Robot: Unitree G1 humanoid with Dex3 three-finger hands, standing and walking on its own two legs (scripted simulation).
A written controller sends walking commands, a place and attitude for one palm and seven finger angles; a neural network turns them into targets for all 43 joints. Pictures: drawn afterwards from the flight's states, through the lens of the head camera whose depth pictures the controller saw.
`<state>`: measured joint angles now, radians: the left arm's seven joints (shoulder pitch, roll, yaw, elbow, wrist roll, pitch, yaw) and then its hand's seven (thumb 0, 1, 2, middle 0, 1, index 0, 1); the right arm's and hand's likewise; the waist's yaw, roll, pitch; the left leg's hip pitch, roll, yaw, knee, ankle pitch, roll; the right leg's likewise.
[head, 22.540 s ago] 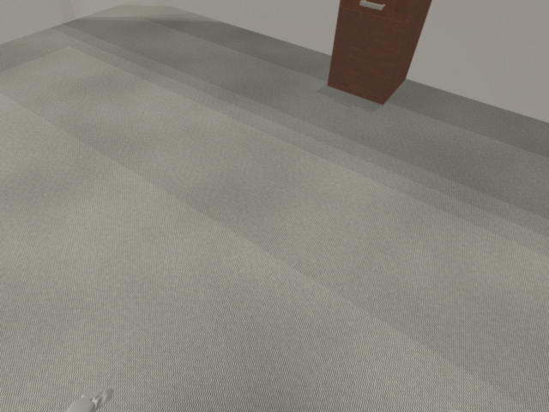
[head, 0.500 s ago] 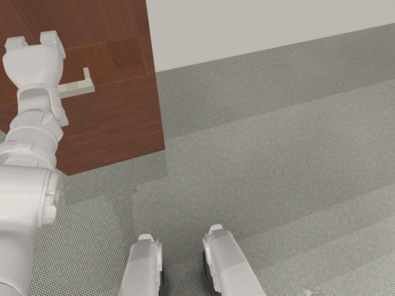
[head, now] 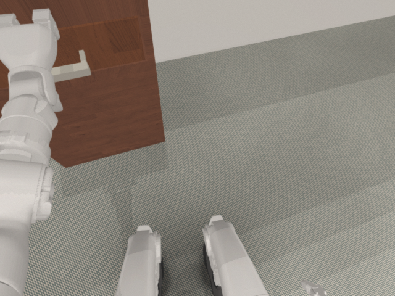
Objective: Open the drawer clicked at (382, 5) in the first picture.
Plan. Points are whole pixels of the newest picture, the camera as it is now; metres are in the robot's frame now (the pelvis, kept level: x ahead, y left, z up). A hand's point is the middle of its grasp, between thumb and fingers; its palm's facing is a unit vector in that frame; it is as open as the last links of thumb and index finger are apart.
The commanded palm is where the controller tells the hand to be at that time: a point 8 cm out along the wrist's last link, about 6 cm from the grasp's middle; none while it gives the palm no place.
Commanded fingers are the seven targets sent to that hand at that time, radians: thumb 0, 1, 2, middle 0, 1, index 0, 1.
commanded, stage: lower the fingers behind the handle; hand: left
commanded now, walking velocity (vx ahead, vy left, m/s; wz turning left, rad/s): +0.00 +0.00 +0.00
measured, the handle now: (54, 67) +0.61 +0.24 +0.00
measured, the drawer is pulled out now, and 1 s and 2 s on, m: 0.00 0.00 0.00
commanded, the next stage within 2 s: lift the fingers back up to retry in 0.52 s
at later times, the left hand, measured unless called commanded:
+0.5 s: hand (42, 66) +0.57 +0.24 +0.05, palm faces +0.09 +0.08 -0.99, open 13.8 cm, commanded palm +0.55 +0.26 +0.01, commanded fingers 0.00 -0.50 0.30 -0.30 -1.20 -0.30 -1.20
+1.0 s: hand (41, 64) +0.57 +0.24 +0.06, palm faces +0.03 +0.06 -1.00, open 13.7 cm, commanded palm +0.55 +0.25 +0.07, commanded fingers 0.00 -0.50 0.30 -0.30 -1.20 -0.30 -1.20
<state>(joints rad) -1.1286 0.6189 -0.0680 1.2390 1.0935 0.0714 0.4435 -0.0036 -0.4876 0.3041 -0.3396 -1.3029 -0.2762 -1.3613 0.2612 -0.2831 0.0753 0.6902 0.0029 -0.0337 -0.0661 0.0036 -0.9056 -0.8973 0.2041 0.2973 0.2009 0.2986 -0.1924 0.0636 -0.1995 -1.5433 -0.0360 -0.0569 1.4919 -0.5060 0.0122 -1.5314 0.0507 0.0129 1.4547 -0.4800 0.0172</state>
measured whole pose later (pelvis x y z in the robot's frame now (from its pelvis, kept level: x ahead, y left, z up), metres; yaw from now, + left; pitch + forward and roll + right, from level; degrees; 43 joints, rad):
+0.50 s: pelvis +0.00 +0.00 +0.00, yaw +0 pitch +32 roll -2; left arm -1.10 0.61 -0.10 1.17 1.08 0.09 0.42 0.00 -0.49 0.30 -0.32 -1.31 -0.25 -1.36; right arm 0.23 -0.27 0.08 0.68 0.01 -0.02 -0.09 0.00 -0.91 -0.90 0.20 0.30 0.20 0.30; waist -0.18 0.06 -0.20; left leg -1.54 -0.04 -0.06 1.50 -0.52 0.01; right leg -1.53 0.05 0.00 1.47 -0.49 0.01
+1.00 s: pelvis +0.01 +0.00 +0.02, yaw +0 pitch +31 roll -2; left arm -1.08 0.61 -0.05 1.21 1.08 0.06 0.40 0.00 -0.49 0.30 -0.33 -1.30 -0.28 -1.35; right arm 0.27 -0.28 0.07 0.68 0.01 -0.01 -0.07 0.00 -0.91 -0.90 0.20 0.30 0.20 0.30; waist -0.18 0.07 -0.18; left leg -1.47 -0.02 -0.06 1.43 -0.50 0.01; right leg -1.46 0.05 0.01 1.40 -0.48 0.01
